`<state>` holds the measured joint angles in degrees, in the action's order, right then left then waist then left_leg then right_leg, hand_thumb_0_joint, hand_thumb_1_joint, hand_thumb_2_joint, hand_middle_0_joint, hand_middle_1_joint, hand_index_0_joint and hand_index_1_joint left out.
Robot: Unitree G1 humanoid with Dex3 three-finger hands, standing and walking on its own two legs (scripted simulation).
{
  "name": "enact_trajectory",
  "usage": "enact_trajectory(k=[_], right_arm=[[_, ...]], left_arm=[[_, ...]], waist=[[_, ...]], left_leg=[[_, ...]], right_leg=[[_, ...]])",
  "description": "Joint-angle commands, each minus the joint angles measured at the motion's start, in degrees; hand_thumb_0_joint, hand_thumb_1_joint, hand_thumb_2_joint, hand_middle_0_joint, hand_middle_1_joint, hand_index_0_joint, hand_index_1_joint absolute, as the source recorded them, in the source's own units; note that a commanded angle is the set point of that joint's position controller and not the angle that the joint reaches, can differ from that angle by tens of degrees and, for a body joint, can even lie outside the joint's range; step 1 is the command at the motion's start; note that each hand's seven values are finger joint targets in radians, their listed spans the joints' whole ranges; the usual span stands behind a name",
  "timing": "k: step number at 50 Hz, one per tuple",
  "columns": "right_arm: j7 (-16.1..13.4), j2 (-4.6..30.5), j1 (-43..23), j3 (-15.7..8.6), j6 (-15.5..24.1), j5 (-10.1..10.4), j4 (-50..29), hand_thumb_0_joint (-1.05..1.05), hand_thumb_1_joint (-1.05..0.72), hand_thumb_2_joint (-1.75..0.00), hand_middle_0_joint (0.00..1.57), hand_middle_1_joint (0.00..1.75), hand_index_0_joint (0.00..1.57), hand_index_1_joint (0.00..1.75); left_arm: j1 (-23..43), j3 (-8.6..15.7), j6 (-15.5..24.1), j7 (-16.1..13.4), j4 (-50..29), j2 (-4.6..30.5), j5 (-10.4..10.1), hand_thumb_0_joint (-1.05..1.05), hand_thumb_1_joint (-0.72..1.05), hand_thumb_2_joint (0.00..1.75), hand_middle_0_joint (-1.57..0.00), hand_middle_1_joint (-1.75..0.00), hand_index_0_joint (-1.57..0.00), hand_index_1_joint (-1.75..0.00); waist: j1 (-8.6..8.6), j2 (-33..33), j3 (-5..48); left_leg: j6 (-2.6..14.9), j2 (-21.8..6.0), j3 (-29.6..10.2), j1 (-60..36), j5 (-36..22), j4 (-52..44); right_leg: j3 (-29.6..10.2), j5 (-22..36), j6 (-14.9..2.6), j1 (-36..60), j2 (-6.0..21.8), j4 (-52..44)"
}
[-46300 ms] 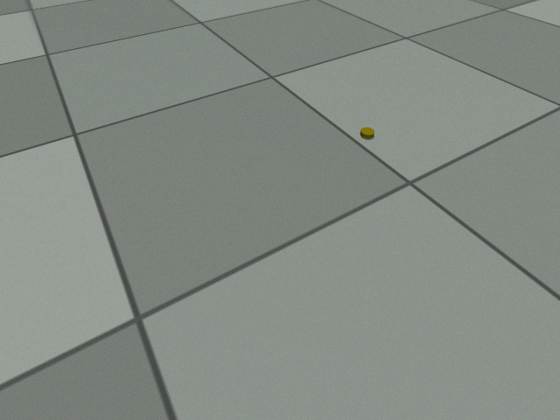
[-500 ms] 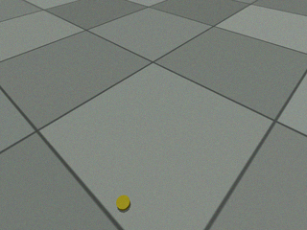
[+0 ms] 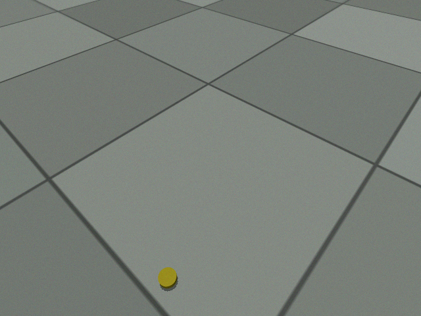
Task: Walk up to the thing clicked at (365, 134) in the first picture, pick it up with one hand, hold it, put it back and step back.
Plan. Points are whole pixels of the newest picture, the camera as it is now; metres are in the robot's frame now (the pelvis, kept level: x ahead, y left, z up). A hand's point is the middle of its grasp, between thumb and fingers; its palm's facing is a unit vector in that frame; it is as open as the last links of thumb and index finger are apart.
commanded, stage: stand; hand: left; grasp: from above
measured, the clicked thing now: (167, 277) +0.47 +0.23 -0.77
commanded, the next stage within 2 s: rise first in 0.60 s
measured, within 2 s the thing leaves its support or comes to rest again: neither
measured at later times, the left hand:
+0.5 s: hand out of the picture +0.07 +0.26 -0.16, palm faces -0.03 -0.94 -0.34, open 7.4 cm
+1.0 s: hand out of the picture +0.16 +0.25 -0.17, palm faces -0.03 -0.94 -0.35, open 10.1 cm
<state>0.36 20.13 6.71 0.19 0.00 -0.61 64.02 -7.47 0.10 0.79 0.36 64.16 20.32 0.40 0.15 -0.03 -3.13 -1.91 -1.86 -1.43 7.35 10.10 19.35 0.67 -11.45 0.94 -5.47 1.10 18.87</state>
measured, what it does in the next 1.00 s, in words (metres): stands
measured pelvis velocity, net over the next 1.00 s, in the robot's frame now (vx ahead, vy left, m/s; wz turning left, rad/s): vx -0.01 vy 0.00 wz -0.02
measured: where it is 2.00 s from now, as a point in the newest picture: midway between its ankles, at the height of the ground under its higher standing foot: outside the picture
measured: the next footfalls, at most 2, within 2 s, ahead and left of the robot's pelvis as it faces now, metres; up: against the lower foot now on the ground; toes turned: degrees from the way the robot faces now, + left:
none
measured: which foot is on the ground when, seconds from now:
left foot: down 0.00-1.00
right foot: down 0.00-1.00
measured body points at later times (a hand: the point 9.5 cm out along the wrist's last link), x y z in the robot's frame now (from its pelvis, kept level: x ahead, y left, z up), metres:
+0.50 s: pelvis +0.00 +0.00 +0.00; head +0.02 +0.00 +0.45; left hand +0.07 +0.30 -0.13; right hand +0.07 -0.30 -0.13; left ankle +0.01 +0.14 -0.75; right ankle -0.01 -0.13 -0.75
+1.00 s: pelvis -0.01 +0.00 -0.03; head +0.05 +0.01 +0.42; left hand +0.17 +0.30 -0.15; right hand +0.09 -0.26 -0.14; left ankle +0.01 +0.14 -0.75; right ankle -0.01 -0.13 -0.75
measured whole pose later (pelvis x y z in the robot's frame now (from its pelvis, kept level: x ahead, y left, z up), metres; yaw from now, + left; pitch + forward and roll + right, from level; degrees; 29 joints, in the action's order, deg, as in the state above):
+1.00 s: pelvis -0.01 +0.00 -0.03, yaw -1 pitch +7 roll +0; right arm -1.3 13.5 12.7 -1.7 2.1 1.0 44.5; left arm 2.2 8.9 -1.5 1.6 56.9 20.0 6.6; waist 1.7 -1.4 0.8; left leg -1.8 -2.0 -0.9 27.5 17.4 37.6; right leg -0.5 -18.6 0.9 -26.2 0.8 37.5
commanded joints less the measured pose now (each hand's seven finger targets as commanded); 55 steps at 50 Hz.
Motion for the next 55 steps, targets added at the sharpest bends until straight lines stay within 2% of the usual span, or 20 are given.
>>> enact_trajectory(k=[1, 4, 14, 21, 30, 34, 35, 36, 37, 38, 39, 41, 43, 45, 46, 48, 49, 50, 53, 55], right_arm=[[-0.77, 12.35, -1.90, -2.12, 1.39, 0.17, -3.34, 0.00, -0.90, -0.90, 0.20, 0.30, 0.20, 0.30], [-0.76, 12.31, -2.02, -2.15, 1.35, 0.16, -3.38, 0.00, -0.90, -0.90, 0.20, 0.30, 0.20, 0.30], [-0.76, 12.27, -1.89, -2.25, 1.49, 0.15, -3.47, 0.00, -0.90, -0.90, 0.20, 0.30, 0.20, 0.30], [-0.76, 12.31, -1.44, -2.29, 1.41, 0.09, -3.51, 0.00, -0.90, -0.90, 0.20, 0.30, 0.20, 0.30], [-0.84, 12.08, -1.60, -2.29, 1.47, 0.14, -3.61, 0.00, -0.90, -0.90, 0.20, 0.30, 0.20, 0.30], [-0.84, 12.24, -1.92, -2.35, 1.42, 0.22, -3.54, 0.00, -0.90, -0.90, 0.20, 0.30, 0.20, 0.30], [-0.87, 12.30, -1.95, -2.37, 1.36, 0.15, -3.50, 0.00, -0.93, -0.92, 0.20, 0.31, 0.20, 0.31], [-2.07, 2.85, -1.86, 0.16, 4.40, 4.14, -19.40, 0.00, -1.01, -0.92, 0.20, 0.30, 0.20, 0.30], [-2.65, 4.12, 1.05, -0.14, 4.28, 4.01, -15.74, 0.00, -0.93, -0.91, 0.20, 0.30, 0.20, 0.30], [-2.99, 5.80, 2.74, -1.01, 3.74, 3.73, -14.94, 0.00, -0.92, -0.91, 0.20, 0.30, 0.20, 0.30], [-3.02, 6.26, 3.36, -1.76, 3.15, 3.89, -16.55, 0.00, -0.90, -0.90, 0.20, 0.30, 0.20, 0.30], [-3.67, 6.21, 5.07, -3.53, 3.47, 3.08, -18.54, 0.00, -0.89, -0.90, 0.20, 0.30, 0.20, 0.30], [-3.14, 5.58, 6.85, -4.63, 3.88, 2.03, -20.21, 0.00, -0.92, -0.90, 0.20, 0.30, 0.20, 0.30], [-2.47, 4.88, 6.95, -5.49, 4.12, 1.50, -22.92, 0.00, -0.91, -0.90, 0.20, 0.30, 0.20, 0.30], [-2.40, 4.62, 6.68, -5.76, 4.21, 1.50, -24.71, 0.00, -0.89, -0.90, 0.20, 0.30, 0.20, 0.30], [-2.18, 3.92, 5.63, -5.33, 4.19, 1.71, -26.87, 0.00, -0.89, -0.89, 0.20, 0.30, 0.20, 0.30], [-2.03, 4.15, 4.74, -5.39, 4.36, 1.84, -28.06, 0.00, -0.88, -0.89, 0.20, 0.30, 0.20, 0.30], [-1.97, 4.18, 3.75, -5.47, 4.50, 1.95, -29.53, 0.00, -0.88, -0.89, 0.20, 0.30, 0.20, 0.30], [-1.48, 3.77, 4.32, -5.47, 5.24, 1.99, -31.86, 0.00, -0.89, -0.90, 0.20, 0.30, 0.20, 0.30], [-1.45, 3.72, 5.21, -5.68, 6.17, 1.96, -32.61, 0.00, -0.90, -0.90, 0.20, 0.30, 0.20, 0.30]], left_arm=[[1.58, 2.46, 0.94, -0.84, -3.12, 12.58, 0.13, 0.00, 0.90, 0.90, -0.20, -0.30, -0.20, -0.30], [1.69, 2.51, 0.81, -0.84, -3.10, 12.60, 0.32, 0.00, 0.90, 0.90, -0.20, -0.30, -0.20, -0.30], [1.82, 2.56, 0.94, -0.84, -3.25, 12.53, 0.22, 0.00, 0.90, 0.90, -0.20, -0.30, -0.20, -0.30], [1.98, 2.54, 0.97, -0.84, -3.26, 12.51, 0.26, 0.00, 0.90, 0.90, -0.20, -0.30, -0.20, -0.30], [1.71, 2.51, 0.92, -0.86, -3.35, 12.42, 0.32, 0.00, 0.90, 0.90, -0.20, -0.30, -0.20, -0.30], [1.83, 2.47, 0.82, -0.90, -3.39, 12.35, 0.23, 0.00, 0.90, 0.90, -0.20, -0.30, -0.20, -0.30], [1.81, 2.50, 0.81, -0.91, -3.31, 12.44, 0.26, 0.00, 0.82, 0.93, -0.17, -0.38, -0.16, -0.38], [21.91, 2.75, 6.20, -1.73, -23.42, 3.45, -2.90, 0.00, 0.74, 0.99, -0.20, -0.46, -0.16, -0.46], [27.74, 3.41, 5.82, -2.02, -19.87, 5.22, -2.94, 0.00, 0.66, 0.96, -0.22, -0.54, -0.18, -0.54], [19.75, 6.04, 3.61, -2.25, -10.18, 8.82, -1.79, 0.00, 0.58, 0.98, -0.19, -0.61, -0.15, -0.62], [14.03, 7.35, 2.41, -1.60, -5.79, 10.18, -1.25, 0.00, 0.50, 0.94, -0.17, -0.69, -0.15, -0.70], [18.79, 10.17, 2.96, -0.79, -9.53, 15.32, 0.81, 0.00, 0.34, 0.91, -0.15, -0.82, -0.16, -0.82], [9.85, 11.24, 1.47, 0.64, -3.32, 13.63, 3.83, 0.00, 0.18, 0.90, -0.11, -0.96, -0.14, -0.93], [4.40, 13.43, 0.17, 1.31, -6.08, 13.97, 6.10, 0.00, 0.02, 0.92, -0.09, -1.02, -0.12, -0.99], [5.36, 13.44, -0.55, 1.15, -9.87, 13.34, 6.56, 0.00, -0.06, 0.92, -0.07, -1.05, -0.11, -1.01], [4.48, 10.80, -3.76, 0.65, -9.78, 9.20, 7.63, 0.00, -0.22, 0.94, -0.05, -1.10, -0.08, -1.07], [7.57, 10.41, -5.06, 0.39, -11.75, 9.11, 8.11, 0.00, -0.30, 0.94, -0.06, -1.09, -0.08, -1.06], [8.95, 11.22, -6.18, 0.06, -13.64, 10.82, 8.63, 0.00, -0.38, 0.95, -0.08, -1.07, -0.09, -1.06], [7.18, 10.11, -8.61, -0.43, -16.14, 8.45, 8.67, 0.00, -0.54, 0.98, -0.07, -1.09, -0.07, -1.08], [7.32, 10.84, -8.97, -0.64, -19.10, 8.72, 9.18, 0.00, -0.57, 0.99, -0.08, -1.08, -0.07, -1.08]], waist=[[-0.29, 0.85, 3.60], [-0.27, 0.50, 3.38], [-0.29, 0.35, 4.30], [-0.08, 0.20, 4.00], [-0.11, 0.49, 5.07], [-0.20, 0.17, 3.98], [-0.24, 0.20, 3.41], [6.59, 1.82, 1.19], [5.11, -0.15, 2.60], [4.68, -2.45, 2.08], [2.51, -2.83, 2.11], [1.48, -1.10, 10.31], [1.00, -1.65, 14.03], [-2.26, 2.29, 18.91], [-2.49, 3.87, 21.38], [-1.79, 3.75, 16.78], [-1.06, 3.15, 14.94], [-1.38, 3.16, 14.64], [-0.12, 0.85, 13.31], [0.40, 0.32, 14.20]], left_leg=[[2.59, -5.16, -4.05, -1.13, -8.81, -2.48], [2.75, -5.33, -4.21, -0.65, -6.95, -2.56], [2.75, -5.46, -4.24, -1.53, -9.61, -2.39], [2.76, -5.34, -4.10, -1.10, -8.28, -2.44], [2.79, -5.40, -3.89, -1.68, -10.71, -2.00], [2.60, -5.38, -4.09, -2.04, -9.94, -2.32], [2.69, -5.26, -4.07, -1.56, -8.58, -2.33], [2.20, 2.51, 4.04, 4.86, 0.93, 1.36], [2.36, 2.75, 3.70, 4.61, 1.75, 2.31], [2.58, 2.99, 3.84, 6.44, 3.37, 3.79], [2.45, 2.43, 3.88, 8.33, 1.99, 5.47], [2.29, 2.37, 3.39, 8.42, -1.11, 8.60], [2.28, 2.92, 3.16, 12.19, -4.27, 13.01], [1.81, 3.55, 3.43, 13.58, -6.69, 15.27], [1.60, 3.66, 3.61, 12.32, -7.33, 15.20], [1.32, 3.36, 3.37, 14.90, -5.79, 15.27], [1.24, 2.92, 3.01, 16.37, -4.36, 15.86], [1.17, 2.68, 2.71, 17.69, -2.94, 16.61], [1.42, 2.03, 2.40, 21.39, 1.52, 19.34], [1.62, 1.86, 2.32, 23.26, 2.90, 21.90]], right_leg=[[-4.53, 8.59, -1.68, -0.08, 6.50, -3.37], [-4.46, 6.85, -1.71, -0.13, 6.46, -3.42], [-4.40, 9.06, -1.76, 0.59, 6.55, -2.98], [-4.49, 7.87, -1.69, 0.33, 6.58, -3.30], [-4.31, 10.91, -1.73, 1.18, 6.74, -2.75], [-4.01, 8.54, -1.75, -0.40, 6.35, -3.01], [-4.23, 7.63, -1.75, -0.52, 6.34, -3.43], [-0.34, 3.60, -0.89, -13.92, -0.45, 0.90], [0.40, 1.98, -0.73, -11.37, -0.51, 1.42], [1.04, -0.40, -0.95, -12.55, -1.09, 1.96], [1.55, -0.38, -1.13, -12.80, -1.40, 3.86], [1.05, 3.10, -1.25, -12.50, -1.16, 7.91], [0.94, 6.79, -1.15, -13.08, -0.83, 12.04], [0.54, 8.05, -1.65, -11.78, -0.75, 14.70], [0.45, 8.31, -1.69, -11.19, -0.81, 15.02], [0.79, 5.90, -1.70, -14.58, -1.21, 15.04], [1.17, 4.06, -1.71, -16.86, -1.51, 15.44], [1.40, 2.13, -1.71, -17.99, -1.59, 16.01], [1.69, -2.70, -1.63, -22.71, -2.13, 18.69], [1.73, -3.91, -1.59, -25.40, -2.18, 21.07]])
